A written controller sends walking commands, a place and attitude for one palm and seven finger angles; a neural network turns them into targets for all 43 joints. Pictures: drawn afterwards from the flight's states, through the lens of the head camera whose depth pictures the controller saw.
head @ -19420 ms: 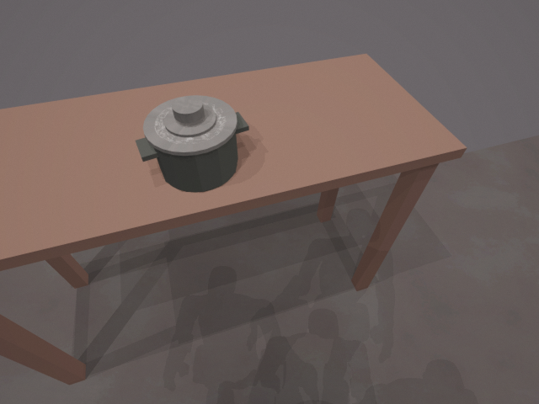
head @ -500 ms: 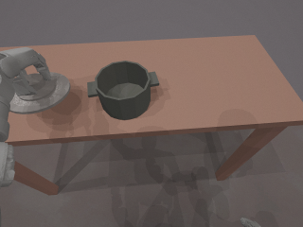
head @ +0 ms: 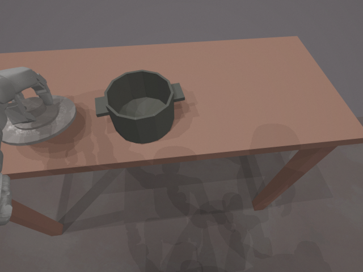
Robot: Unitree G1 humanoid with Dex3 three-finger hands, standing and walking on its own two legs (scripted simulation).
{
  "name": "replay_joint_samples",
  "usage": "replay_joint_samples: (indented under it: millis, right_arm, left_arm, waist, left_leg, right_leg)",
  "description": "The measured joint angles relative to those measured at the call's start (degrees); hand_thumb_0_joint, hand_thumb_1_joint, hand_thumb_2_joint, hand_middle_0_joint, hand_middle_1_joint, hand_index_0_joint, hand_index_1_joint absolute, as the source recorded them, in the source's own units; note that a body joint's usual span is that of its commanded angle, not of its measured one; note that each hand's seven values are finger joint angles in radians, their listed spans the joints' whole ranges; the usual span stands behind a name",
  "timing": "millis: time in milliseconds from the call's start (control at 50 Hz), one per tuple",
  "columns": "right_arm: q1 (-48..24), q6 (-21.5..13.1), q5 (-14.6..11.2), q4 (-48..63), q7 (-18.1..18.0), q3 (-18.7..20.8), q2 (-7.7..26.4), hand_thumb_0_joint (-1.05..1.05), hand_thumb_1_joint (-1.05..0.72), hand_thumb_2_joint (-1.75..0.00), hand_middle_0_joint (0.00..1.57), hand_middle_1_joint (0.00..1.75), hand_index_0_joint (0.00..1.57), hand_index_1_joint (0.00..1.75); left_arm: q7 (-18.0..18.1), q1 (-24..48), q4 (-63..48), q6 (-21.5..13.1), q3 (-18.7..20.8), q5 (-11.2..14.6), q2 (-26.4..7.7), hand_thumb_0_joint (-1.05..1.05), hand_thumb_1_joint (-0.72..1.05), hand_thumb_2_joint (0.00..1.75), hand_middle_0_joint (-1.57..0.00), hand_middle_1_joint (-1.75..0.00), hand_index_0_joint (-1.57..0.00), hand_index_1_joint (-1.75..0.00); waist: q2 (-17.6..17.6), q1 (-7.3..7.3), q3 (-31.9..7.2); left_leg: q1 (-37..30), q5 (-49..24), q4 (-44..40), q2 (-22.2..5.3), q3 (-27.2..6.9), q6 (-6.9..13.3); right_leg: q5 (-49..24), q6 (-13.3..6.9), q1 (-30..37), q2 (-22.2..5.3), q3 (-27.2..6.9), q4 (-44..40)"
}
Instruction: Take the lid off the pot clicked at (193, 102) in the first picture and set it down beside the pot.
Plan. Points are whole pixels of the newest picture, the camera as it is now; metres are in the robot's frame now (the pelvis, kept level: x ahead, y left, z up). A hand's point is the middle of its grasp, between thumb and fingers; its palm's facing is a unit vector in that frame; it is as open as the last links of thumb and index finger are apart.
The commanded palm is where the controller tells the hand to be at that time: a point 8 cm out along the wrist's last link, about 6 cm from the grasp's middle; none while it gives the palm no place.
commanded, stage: lower the lid onto the table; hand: left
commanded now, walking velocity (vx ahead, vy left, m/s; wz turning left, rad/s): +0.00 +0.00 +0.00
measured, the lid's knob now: (31, 107) +0.46 +0.32 +0.09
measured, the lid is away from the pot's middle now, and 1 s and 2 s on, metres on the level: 0.24 0.24 0.25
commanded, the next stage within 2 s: open the fingers wide in 1.32 s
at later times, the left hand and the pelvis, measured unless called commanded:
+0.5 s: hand (32, 114) +0.45 +0.32 +0.08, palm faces -0.51 -0.13 -0.85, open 8.3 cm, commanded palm +0.47 +0.33 +0.16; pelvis +0.00 +0.01 +0.00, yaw -1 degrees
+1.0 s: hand (34, 118) +0.45 +0.32 +0.07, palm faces -0.52 -0.14 -0.84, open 8.3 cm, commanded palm +0.48 +0.33 +0.12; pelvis -0.01 +0.00 -0.01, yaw -1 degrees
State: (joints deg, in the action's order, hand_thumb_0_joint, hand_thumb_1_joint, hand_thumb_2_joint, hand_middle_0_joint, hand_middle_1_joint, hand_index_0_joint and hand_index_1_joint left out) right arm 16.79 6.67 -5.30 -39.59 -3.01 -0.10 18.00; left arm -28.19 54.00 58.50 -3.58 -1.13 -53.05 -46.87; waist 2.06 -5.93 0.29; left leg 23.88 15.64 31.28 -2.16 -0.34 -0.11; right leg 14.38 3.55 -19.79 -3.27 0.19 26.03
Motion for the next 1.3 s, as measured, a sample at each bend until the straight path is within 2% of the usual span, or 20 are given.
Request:
replay_joint_samples:
  millis: [460, 800, 1300]
  right_arm:
    - [0.52, 0.01, 0.03, 0.12, -0.39, -0.36, -0.7, 0.01, -0.9, -0.9, 0.21, 0.3, 0.21, 0.3]
    - [0.7, 0.99, -0.3, -0.28, -0.5, -0.23, -0.32, 0.01, -0.9, -0.9, 0.21, 0.3, 0.21, 0.3]
    - [2.28, 2.23, -0.98, 0.94, -1.35, -1.4, 0.05, 0.01, -0.9, -0.9, 0.21, 0.3, 0.21, 0.3]
  left_arm:
    - [2.31, -0.83, 3.03, -1.45, 1.16, -1.4, 0.19, 0.01, 0.11, 0.98, -0.62, -0.83, -0.64, -0.84]
    - [3.67, 0.73, 5.77, -1.64, -0.26, -0.96, 0.29, 0.02, 0.09, 0.97, -0.63, -0.85, -0.65, -0.86]
    - [3.46, 6.41, 11.59, -2.63, -0.33, -2.42, -3.18, 0.03, 0.03, 0.93, -0.68, -0.9, -0.7, -0.91]
  waist:
    - [-0.21, -0.97, -0.85]
    - [0.0, -0.78, -1.76]
    - [0.19, -2.6, -3.05]
  left_leg:
    - [3.37, 1.24, 2.32, -0.08, 0.57, 0.4]
    - [6.22, 2.15, 4.84, -0.22, 0.44, 0.33]
    - [15.02, 4.24, 12.98, -0.86, 0.53, 0.38]
  right_leg:
    - [0.65, 0.13, -3.36, 0.06, -0.69, 1.7]
    - [1.77, 0.22, -6.35, 0.19, -0.74, 4.53]
    - [3.93, 0.44, -15.62, 0.9, -1.52, 13.17]
